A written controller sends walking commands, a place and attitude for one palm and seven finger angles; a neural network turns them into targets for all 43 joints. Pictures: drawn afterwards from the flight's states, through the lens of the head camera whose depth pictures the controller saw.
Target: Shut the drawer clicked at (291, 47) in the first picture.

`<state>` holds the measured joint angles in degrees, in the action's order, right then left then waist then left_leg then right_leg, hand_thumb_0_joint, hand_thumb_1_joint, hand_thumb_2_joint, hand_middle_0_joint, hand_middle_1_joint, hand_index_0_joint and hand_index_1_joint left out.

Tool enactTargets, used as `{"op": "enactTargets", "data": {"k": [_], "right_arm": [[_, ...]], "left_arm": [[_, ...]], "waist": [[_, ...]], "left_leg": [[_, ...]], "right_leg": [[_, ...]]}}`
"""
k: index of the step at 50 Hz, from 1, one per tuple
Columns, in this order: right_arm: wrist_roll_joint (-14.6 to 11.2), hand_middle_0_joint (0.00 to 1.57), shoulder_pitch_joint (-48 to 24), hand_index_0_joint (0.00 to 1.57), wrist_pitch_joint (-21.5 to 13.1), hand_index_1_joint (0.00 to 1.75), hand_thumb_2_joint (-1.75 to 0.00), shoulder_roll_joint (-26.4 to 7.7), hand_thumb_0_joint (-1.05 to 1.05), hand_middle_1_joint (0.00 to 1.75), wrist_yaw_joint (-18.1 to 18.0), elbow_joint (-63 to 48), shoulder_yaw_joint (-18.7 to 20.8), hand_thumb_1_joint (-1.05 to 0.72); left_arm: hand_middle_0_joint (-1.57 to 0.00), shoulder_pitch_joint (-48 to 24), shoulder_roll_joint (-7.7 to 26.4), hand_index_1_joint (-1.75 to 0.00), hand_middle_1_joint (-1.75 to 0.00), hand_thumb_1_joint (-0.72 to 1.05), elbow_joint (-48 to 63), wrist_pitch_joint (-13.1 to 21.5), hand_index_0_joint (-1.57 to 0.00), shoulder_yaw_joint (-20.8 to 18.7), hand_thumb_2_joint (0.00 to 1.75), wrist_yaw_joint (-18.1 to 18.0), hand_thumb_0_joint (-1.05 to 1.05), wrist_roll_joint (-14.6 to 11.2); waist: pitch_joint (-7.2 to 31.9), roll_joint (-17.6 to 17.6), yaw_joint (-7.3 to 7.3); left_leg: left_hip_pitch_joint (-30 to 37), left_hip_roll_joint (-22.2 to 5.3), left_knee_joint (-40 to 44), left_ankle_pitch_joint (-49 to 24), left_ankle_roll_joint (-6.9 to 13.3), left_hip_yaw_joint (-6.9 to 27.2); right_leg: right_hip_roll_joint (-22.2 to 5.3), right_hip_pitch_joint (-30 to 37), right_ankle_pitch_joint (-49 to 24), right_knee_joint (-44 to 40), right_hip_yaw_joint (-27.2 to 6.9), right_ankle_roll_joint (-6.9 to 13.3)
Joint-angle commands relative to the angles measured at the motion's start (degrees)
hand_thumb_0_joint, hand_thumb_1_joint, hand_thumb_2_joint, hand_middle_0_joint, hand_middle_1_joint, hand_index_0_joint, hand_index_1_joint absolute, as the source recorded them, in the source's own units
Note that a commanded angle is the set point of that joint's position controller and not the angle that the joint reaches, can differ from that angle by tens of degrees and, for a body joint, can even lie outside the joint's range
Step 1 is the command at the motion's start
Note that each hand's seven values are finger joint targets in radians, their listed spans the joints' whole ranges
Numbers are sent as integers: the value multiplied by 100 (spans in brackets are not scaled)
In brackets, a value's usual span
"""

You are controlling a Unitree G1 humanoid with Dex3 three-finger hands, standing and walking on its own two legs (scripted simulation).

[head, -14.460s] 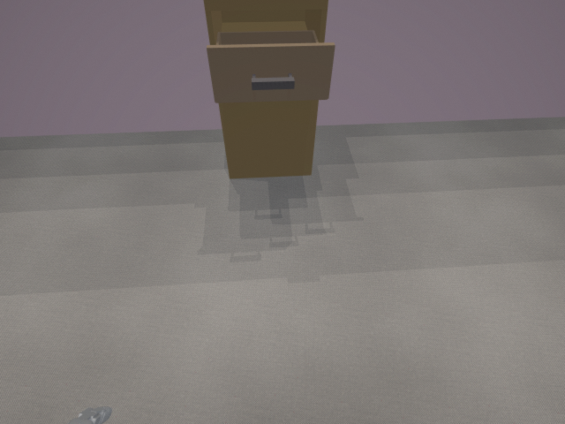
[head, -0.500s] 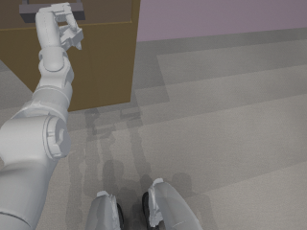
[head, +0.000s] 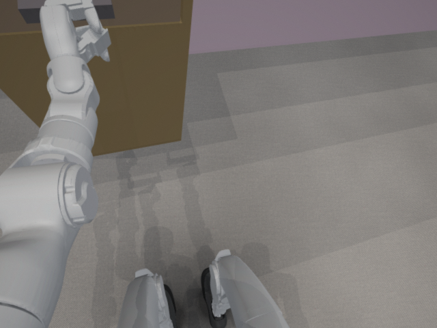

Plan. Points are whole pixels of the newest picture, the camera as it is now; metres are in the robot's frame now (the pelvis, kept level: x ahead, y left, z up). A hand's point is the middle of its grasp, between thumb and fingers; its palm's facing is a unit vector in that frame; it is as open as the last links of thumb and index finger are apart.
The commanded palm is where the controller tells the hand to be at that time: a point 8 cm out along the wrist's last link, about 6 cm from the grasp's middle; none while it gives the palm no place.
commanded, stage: pull the fist back off the drawer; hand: left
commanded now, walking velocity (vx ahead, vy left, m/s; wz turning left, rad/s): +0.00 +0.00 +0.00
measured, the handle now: out of the picture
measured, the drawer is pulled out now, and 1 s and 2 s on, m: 0.00 0.00 0.00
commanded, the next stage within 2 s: draw the hand back to the body in 0.30 s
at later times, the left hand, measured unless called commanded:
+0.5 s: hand (97, 49) +0.56 +0.10 +0.08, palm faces +0.10 -0.99 -0.02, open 3.3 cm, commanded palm +0.50 +0.14 +0.09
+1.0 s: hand (20, 130) +0.38 +0.15 +0.17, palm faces +0.07 -0.99 -0.16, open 3.3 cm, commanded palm +0.34 +0.21 +0.19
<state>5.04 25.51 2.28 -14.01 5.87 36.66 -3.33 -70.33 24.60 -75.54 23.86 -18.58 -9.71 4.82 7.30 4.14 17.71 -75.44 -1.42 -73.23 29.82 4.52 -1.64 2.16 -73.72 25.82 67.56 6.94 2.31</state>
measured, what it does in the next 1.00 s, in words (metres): rises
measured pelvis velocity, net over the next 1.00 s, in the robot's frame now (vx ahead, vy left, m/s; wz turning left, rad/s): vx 0.05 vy -0.01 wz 0.04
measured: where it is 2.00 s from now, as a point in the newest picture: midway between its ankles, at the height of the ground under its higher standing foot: (192, 318)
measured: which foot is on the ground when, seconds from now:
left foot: down 0.00-1.00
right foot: down 0.00-1.00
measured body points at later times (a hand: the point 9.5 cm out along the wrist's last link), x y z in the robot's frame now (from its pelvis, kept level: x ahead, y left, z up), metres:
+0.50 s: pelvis +0.04 +0.00 +0.03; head +0.20 +0.01 +0.45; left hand +0.55 +0.15 +0.08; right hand +0.07 -0.26 -0.09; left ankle +0.03 +0.07 -0.62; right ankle +0.05 -0.10 -0.62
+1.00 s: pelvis +0.05 -0.01 +0.10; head +0.09 -0.02 +0.55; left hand +0.37 +0.20 +0.18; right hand +0.21 -0.25 +0.00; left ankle +0.03 +0.07 -0.62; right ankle +0.04 -0.10 -0.62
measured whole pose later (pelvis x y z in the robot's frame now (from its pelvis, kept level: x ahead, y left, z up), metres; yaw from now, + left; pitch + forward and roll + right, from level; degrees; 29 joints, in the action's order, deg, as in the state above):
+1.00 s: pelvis +0.05 -0.01 +0.10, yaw +2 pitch +8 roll -1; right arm -3.1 13.4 3.8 -14.7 -0.9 30.3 -0.7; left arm -6.4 13.3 -15.7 11.2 -2.1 -1.6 -5.7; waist 5.0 2.7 1.9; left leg -27.5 1.1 -42.9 23.7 3.3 -3.1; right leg 1.8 -27.9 21.8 41.4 3.5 2.4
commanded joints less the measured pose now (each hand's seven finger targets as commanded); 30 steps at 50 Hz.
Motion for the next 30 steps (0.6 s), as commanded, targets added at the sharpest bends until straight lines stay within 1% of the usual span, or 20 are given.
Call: {"op": "enactTargets", "data": {"k": [1,3,5,7,9,10,12,13,14,15,16,18,20,21,22,23,24,27,29,30], "right_arm": [[-22,20,1171,20,23,30,-90,-1154,0,30,4,-209,459,-90],[-40,20,1168,20,66,30,-90,-1130,0,30,17,-209,495,-90],[-65,20,1119,20,116,30,-90,-1113,0,30,19,-245,530,-90],[-79,20,1109,20,144,30,-90,-1062,0,30,10,-270,544,-90],[-89,20,1018,20,169,30,-90,-1025,0,30,18,-262,575,-90],[-86,20,1016,20,181,30,-90,-1017,0,30,8,-264,596,-90],[-93,20,945,20,180,30,-90,-971,0,30,-1,-244,601,-90],[-85,20,936,20,189,30,-90,-977,0,30,-4,-176,612,-90],[-80,20,926,20,203,30,-90,-987,0,30,-22,-147,620,-90],[-81,20,894,20,214,30,-90,-979,0,30,-37,-144,613,-90],[-63,20,860,20,213,30,-90,-967,0,30,-42,-140,615,-90],[-60,20,824,20,226,30,-90,-955,0,30,-50,-151,616,-90],[-62,20,767,20,262,30,-90,-957,0,30,-58,-162,628,-90],[-82,20,754,20,286,30,-90,-962,0,30,-53,-278,641,-90],[-116,20,702,20,299,30,-90,-974,0,30,-46,-439,653,-90],[-176,20,639,20,329,30,-90,-930,0,30,-27,-564,664,-90],[-235,20,584,20,362,30,-90,-909,0,30,-26,-663,663,-90],[-418,20,439,20,385,30,-90,-869,0,30,-80,-893,661,-90],[-511,20,295,20,346,30,-90,-868,0,30,-161,-949,659,-90],[-535,20,211,20,296,30,-90,-844,0,30,-204,-956,646,-90]], "left_arm": [[-140,-2280,578,-160,-160,90,1650,442,-140,70,90,3,0,-118],[-140,-1988,323,-160,-160,90,1814,463,-140,212,90,49,0,-163],[-140,-1580,307,-160,-160,90,2001,475,-140,110,90,35,0,-253],[-140,-1357,78,-160,-160,90,2115,524,-140,230,90,40,0,-311],[-140,-1207,-159,-160,-160,90,2313,615,-140,348,90,23,0,-374],[-140,-1094,-144,-160,-160,90,2437,684,-140,325,90,6,0,-384],[-140,-1181,-370,-160,-160,90,2531,813,-140,510,90,-19,0,-373],[-140,-1284,-388,-160,-160,90,2400,854,-140,540,90,-38,0,-349],[-140,-1209,-244,-160,-160,90,2249,885,-140,400,90,-68,0,-318],[-140,-1233,-236,-160,-160,90,2199,924,-140,444,90,-72,0,-277],[-140,-1302,-275,-160,-160,90,2198,959,-140,438,90,-86,0,-280],[-140,-1231,-319,-160,-160,90,2160,1020,-140,500,90,-60,0,-232],[-140,-1103,-272,-160,-160,90,2146,1020,-140,445,90,-28,0,-261],[-140,-733,-165,-160,-160,90,2393,1009,-140,306,90,4,0,-308],[-140,-339,-64,-160,-160,90,2864,1011,-140,270,90,70,0,-369],[-140,256,-200,-160,-160,90,3139,909,-140,320,90,136,0,-450],[-140,598,-248,-160,-160,90,3472,784,-140,406,90,203,0,-535],[-140,1591,-629,-160,-160,90,4149,311,-140,737,90,373,0,-806],[-140,1793,-597,-160,-160,90,4725,122,-140,748,90,402,0,-952],[-140,1761,-695,-160,-160,90,5000,93,-140,852,90,415,0,-1017]], "waist": [[3547,777,-126],[3520,770,-166],[3565,634,-295],[3398,454,-317],[3289,484,-331],[3283,299,-356],[3176,458,-313],[3013,384,-252],[2895,290,-289],[2872,288,-274],[2921,255,-257],[3055,501,-325],[3221,413,-358],[3515,386,-561],[3931,668,-778],[4246,685,-922],[4219,541,-977],[3688,-134,-1015],[3271,-272,-1050],[3084,-321,-1006]], "left_leg": [[3218,-71,982,-2079,-317,902],[3446,-91,1027,-2377,-351,888],[3409,-56,1060,-2475,-339,764],[3407,-36,1108,-2623,-327,718],[3506,-26,1133,-2705,-340,661],[3510,-19,1150,-2792,-334,649],[3594,-10,1116,-2873,-332,626],[3550,-2,1103,-2807,-335,628],[3383,24,1084,-2726,-321,595],[3328,41,1078,-2702,-318,573],[3303,61,1058,-2695,-305,551],[3572,47,1035,-3038,-355,609],[3573,56,975,-3153,-355,563],[3704,72,1052,-3353,-357,526],[4104,54,1152,-3836,-411,538],[4391,46,1221,-4218,-429,500],[4431,34,1331,-4335,-427,457],[4254,50,1730,-4074,-308,370],[4164,75,1955,-3653,-264,268],[4185,100,2053,-3388,-239,234]], "right_leg": [[117,1616,-1129,-858,-458,-68],[118,1659,-1379,-869,-426,-67],[133,1969,-1579,-924,-464,-64],[132,2132,-1821,-950,-477,-69],[129,2164,-1914,-1007,-478,-73],[133,2317,-2047,-1014,-488,-77],[107,2177,-2139,-983,-509,-83],[110,2123,-2092,-998,-508,-97],[106,2181,-2069,-986,-523,-94],[98,2206,-2101,-971,-541,-94],[88,2257,-2150,-971,-549,-103],[73,2137,-2282,-884,-525,-82],[76,2272,-2439,-862,-546,-90],[78,2633,-2666,-879,-565,-81],[69,2879,-2921,-867,-575,-58],[74,3160,-3198,-947,-575,-62],[76,3465,-3413,-1069,-584,-69],[85,4181,-3712,-1426,-594,-102],[82,4416,-3645,-1658,-612,-132],[84,4500,-3547,-1786,-628,-145]]}}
